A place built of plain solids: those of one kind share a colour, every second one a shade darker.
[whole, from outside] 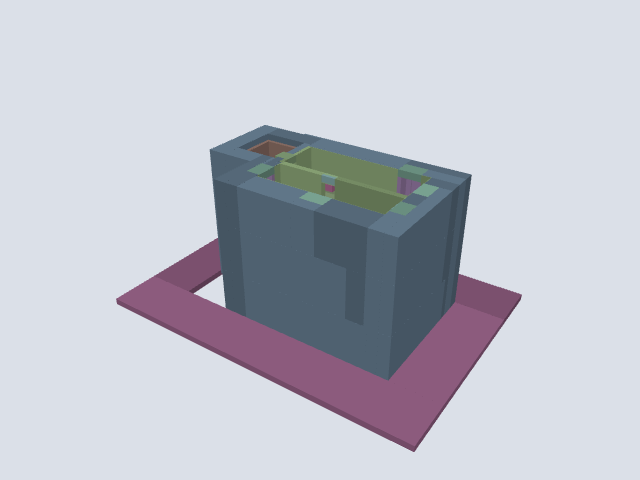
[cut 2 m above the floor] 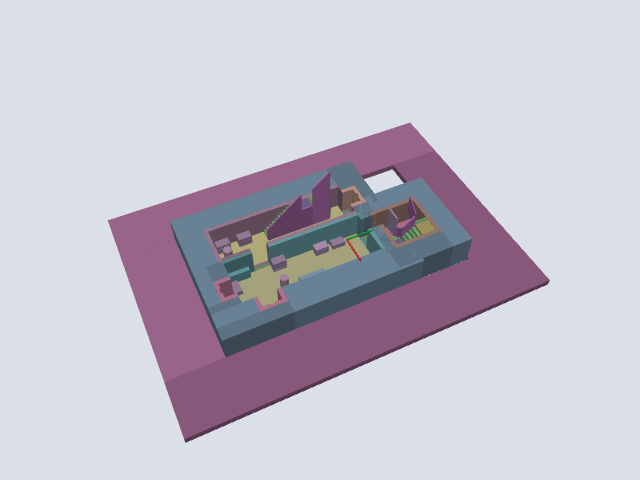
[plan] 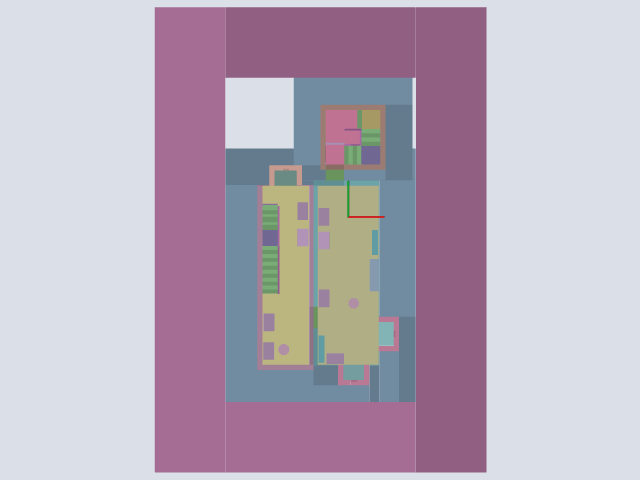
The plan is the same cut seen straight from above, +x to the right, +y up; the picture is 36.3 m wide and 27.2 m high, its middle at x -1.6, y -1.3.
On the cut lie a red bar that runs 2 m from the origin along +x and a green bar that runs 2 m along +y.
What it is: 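A tower house with a square stair tower on a short side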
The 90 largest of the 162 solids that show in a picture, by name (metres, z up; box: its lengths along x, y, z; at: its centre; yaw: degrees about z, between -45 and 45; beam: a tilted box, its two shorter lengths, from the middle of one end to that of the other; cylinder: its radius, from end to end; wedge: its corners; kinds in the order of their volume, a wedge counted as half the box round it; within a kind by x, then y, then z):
{
 "wall_fill_1": {"box": [0.95, 1.78, 3.96], "at": [-6.49, -6.11, 5.58]},
 "wall_fill_2": {"box": [0.95, 1.85, 3.36], "at": [-6.49, -3.6, 9.24]},
 "wall_fill_3": {"box": [1.81, 10.49, 3.96], "at": [-6.06, -3.43, 1.63]},
 "wall_fill_4": {"box": [2.07, 1.42, 3.96], "at": [-5.93, -7.7, 5.58]},
 "wall_fill_5": {"box": [2.07, 3.89, 3.36], "at": [-5.93, -6.47, 9.24]},
 "wall_fill_6": {"box": [2.07, 7.03, 3.96], "at": [-5.93, -1.7, 5.58]},
 "wall_fill_7": {"box": [2.07, 4.49, 3.36], "at": [-5.93, -0.43, 9.24]},
 "wall_fill_8": {"box": [2.36, 1.12, 3.36], "at": [-5.78, 2.38, 9.24]},
 "wall_fill_9": {"box": [2.38, 1.12, 3.96], "at": [-5.77, -8.97, 5.58]},
 "wall_fill_10": {"box": [2.38, 1.12, 3.96], "at": [-5.77, 2.38, 5.58]},
 "wall_fill_11": {"box": [2.48, 1.12, 3.96], "at": [-5.72, 2.38, 1.63]},
 "wall_fill_12": {"box": [2.65, 1.12, 3.36], "at": [-5.64, -8.97, 9.24]},
 "wall_fill_13": {"box": [4.99, 0.86, 3.96], "at": [-4.47, -9.1, 1.63]},
 "wall_fill_14": {"box": [5.39, 0.95, 3.96], "at": [-4.26, 3.41, 1.63]},
 "wall_fill_15": {"box": [5.39, 0.95, 3.96], "at": [-4.26, 3.41, 5.58]},
 "wall_fill_16": {"box": [5.39, 0.95, 3.36], "at": [-4.26, 3.41, 9.24]},
 "wall_fill_17": {"box": [7.53, 0.95, 3.96], "at": [-3.2, -10.01, 5.58]},
 "wall_fill_18": {"box": [7.57, 0.95, 3.36], "at": [-3.18, -10.01, 9.24]},
 "wall_fill_19": {"box": [8.16, 0.95, 3.96], "at": [-2.88, -10.01, 1.63]},
 "wall_fill_20": {"box": [1.52, 3.43, 3.96], "at": [-2.33, 4.65, 1.63]},
 "wall_fill_21": {"box": [1.52, 3.43, 3.36], "at": [-2.33, 4.65, 9.24]},
 "wall_fill_22": {"box": [1.64, 0.6, 3.36], "at": [-2.09, 2.38, 9.24]},
 "wall_fill_23": {"box": [1.05, 0.25, 3.96], "at": [-2.09, 2.81, 1.63]},
 "wall_fill_24": {"box": [1.35, 0.61, 3.96], "at": [-1.94, 2.38, 1.63]},
 "wall_fill_25": {"box": [1.35, 0.6, 3.96], "at": [-1.94, 2.38, 1.63]},
 "wall_fill_26": {"box": [1.55, 1.12, 3.36], "at": [-1.93, -8.97, 9.24]},
 "wall_fill_27": {"box": [1.39, 1.12, 3.96], "at": [-1.27, -8.97, 1.63]},
 "wall_fill_28": {"box": [6.73, 1.52, 3.96], "at": [0.27, 7.13, 1.63]},
 "wall_fill_29": {"box": [6.73, 1.52, 3.96], "at": [0.27, 7.13, 5.58]},
 "wall_fill_30": {"box": [6.73, 1.52, 3.36], "at": [0.27, 7.13, 9.24]},
 "wall_fill_31": {"box": [2.35, 0.61, 3.96], "at": [0.94, 2.38, 1.63]},
 "wall_fill_32": {"box": [2.35, 0.6, 3.96], "at": [0.94, 2.38, 1.63]},
 "wall_fill_33": {"box": [2.35, 0.6, 3.36], "at": [0.94, 2.38, 9.24]},
 "wall_fill_34": {"box": [1.2, 2.07, 3.96], "at": [1.17, -9.45, 5.58]},
 "wall_fill_35": {"box": [1.16, 2.07, 3.36], "at": [1.19, -9.45, 9.24]},
 "wall_fill_36": {"box": [0.57, 2.07, 3.96], "at": [1.48, -9.45, 1.63]},
 "wall_fill_37": {"box": [0.35, 7.87, 3.36], "at": [1.94, -1.86, 9.24]},
 "wall_fill_38": {"box": [0.35, 7.72, 3.96], "at": [1.94, -1.79, 1.63]},
 "wall_fill_39": {"box": [1.12, 2.85, 3.36], "at": [2.32, -9.06, 9.24]},
 "wall_fill_40": {"box": [1.12, 2.88, 3.96], "at": [2.32, -9.04, 1.63]},
 "wall_fill_41": {"box": [1.12, 2.99, 3.96], "at": [2.32, -8.98, 5.58]},
 "wall_fill_42": {"box": [1.52, 4.28, 3.96], "at": [2.88, 4.23, 1.63]},
 "wall_fill_43": {"box": [1.52, 4.28, 3.36], "at": [2.88, 4.23, 9.24]},
 "wall_fill_44": {"box": [1.72, 9.67, 3.36], "at": [2.97, -0.95, 9.24]},
 "wall_fill_45": {"box": [1.72, 9.53, 3.96], "at": [2.97, -0.88, 1.63]},
 "wall_fill_46": {"box": [0.95, 4.52, 3.96], "at": [3.36, -8.22, 5.58]},
 "wall_fill_47": {"box": [0.95, 4.69, 3.36], "at": [3.36, -8.13, 9.24]},
 "wall_fill_48": {"box": [0.95, 4.83, 3.96], "at": [3.36, -8.06, 1.63]},
 "ground_garden_1": {"box": [4.0, 26.37, 0.5], "at": [-8.96, -1.29, -0.27]},
 "ground_garden_2": {"box": [10.79, 4.0, 0.5], "at": [-1.56, -12.48, -0.27]},
 "ground_garden_3": {"box": [10.79, 4.0, 0.5], "at": [-1.56, 9.89, -0.27]},
 "ground_garden_4": {"box": [4.0, 26.37, 0.5], "at": [5.83, -1.29, -0.27]},
 "wall_flight_1": {"box": [0.3, 0.3, 10.76], "at": [-1.42, 2.83, 5.03]},
 "wall_flight_2": {"box": [0.3, 2.32, 10.76], "at": [-1.42, 5.21, 5.03]},
 "wall_flight_3": {"box": [3.68, 0.3, 10.76], "at": [0.27, 6.22, 5.03]},
 "wall_flight_4": {"box": [2.35, 0.3, 10.76], "at": [0.94, 2.83, 5.03]},
 "wall_flight_5": {"box": [0.3, 3.68, 10.76], "at": [1.97, 4.53, 5.03]},
 "wall_cellar_1": {"box": [0.3, 10.49, 3.96], "at": [-5.0, -3.43, 1.63]},
 "wall_cellar_2": {"box": [3.18, 0.3, 3.96], "at": [-3.56, -8.52, 1.63]},
 "wall_cellar_3": {"box": [0.25, 2.37, 3.96], "at": [-2.09, -7.49, 1.63]},
 "wall_cellar_4": {"box": [0.25, 6.91, 3.96], "at": [-2.09, -1.64, 1.63]},
 "wall_chamber_1": {"box": [0.25, 5.43, 3.36], "at": [-2.09, -5.7, 9.24]},
 "wall_chamber_2": {"box": [0.25, 3.67, 3.36], "at": [-2.09, -0.02, 9.24]},
 "wall_chamber_3": {"box": [0.25, 5.43, 3.36], "at": [-1.85, -5.7, 9.24]},
 "wall_chamber_4": {"box": [0.25, 3.93, 3.36], "at": [-1.85, 0.11, 9.24]},
 "wall_chamber_5": {"box": [2.0, 0.3, 3.36], "at": [0.76, 1.93, 9.24]},
 "wall_chamber_6": {"box": [0.04, 8.17, 3.36], "at": [1.74, -2.01, 9.24]},
 "wall_kitchen_1": {"box": [0.25, 2.11, 3.96], "at": [-1.85, -7.36, 1.63]},
 "wall_kitchen_2": {"box": [0.25, 7.17, 3.96], "at": [-1.85, -1.51, 1.63]},
 "wall_kitchen_3": {"box": [2.0, 0.3, 3.96], "at": [0.76, 1.93, 1.63]},
 "wall_kitchen_4": {"box": [0.04, 8.02, 3.96], "at": [1.74, -1.94, 1.63]},
 "floor_kitchen_1": {"box": [3.45, 10.15, 0.35], "at": [0.0, -3.3, -0.18]},
 "floor_cellar_1": {"box": [2.64, 10.15, 0.35], "at": [-3.53, -3.3, -0.18]},
 "floor_chamber_1": {"box": [2.64, 10.15, 0.35], "at": [-0.41, -3.3, 7.74]},
 "wall_over_emb_chamber_1": {"box": [1.16, 1.85, 0.56], "at": [-5.43, -3.6, 10.64]},
 "wall_over_emb_chamber_2": {"box": [1.69, 1.16, 0.56], "at": [-3.75, 2.36, 10.64]},
 "wall_over_emb_chamber_3": {"box": [1.61, 1.16, 0.56], "at": [-3.51, -8.95, 10.64]},
 "wall_over_emb_chamber_4": {"box": [1.77, 1.16, 0.56], "at": [-0.28, -8.95, 10.64]},
 "wall_over_emb_chamber_5": {"box": [1.16, 1.84, 0.56], "at": [2.3, -6.71, 10.64]},
 "wall_emb_kitchen_1": {"box": [0.3, 1.16, 2.8], "at": [-0.43, -8.95, 1.05]},
 "wall_emb_kitchen_2": {"box": [0.3, 1.16, 2.8], "at": [1.05, -8.95, 1.05]},
 "wall_emb_kitchen_3": {"box": [1.16, 0.3, 2.8], "at": [2.3, -7.45, 1.05]},
 "wall_emb_kitchen_4": {"box": [1.16, 0.3, 2.8], "at": [2.3, -5.8, 1.05]},
 "floor_flight_1": {"box": [3.09, 3.09, 0.35], "at": [0.27, 4.53, -0.18]},
 "floor_l1a_1": {"box": [0.86, 0.92, 2.62], "at": [-4.42, -1.18, 1.26]},
 "wall_emb_cellar_1": {"box": [0.3, 1.16, 2.8], "at": [-4.33, 2.36, 1.05]},
 "wall_emb_cellar_2": {"box": [0.3, 1.16, 2.8], "at": [-2.77, 2.36, 1.05]},
 "hooded_fireplace_kitchen_1": {"box": [0.5, 1.83, 1.69], "at": [1.47, -3.29, 0.82]},
 "step_1": {"box": [0.86, 0.31, 3.81], "at": [-4.42, 0.53, 1.85]},
 "wall_emb_chamber_1": {"box": [1.16, 0.3, 2.8], "at": [2.3, -5.94, 8.96]}
}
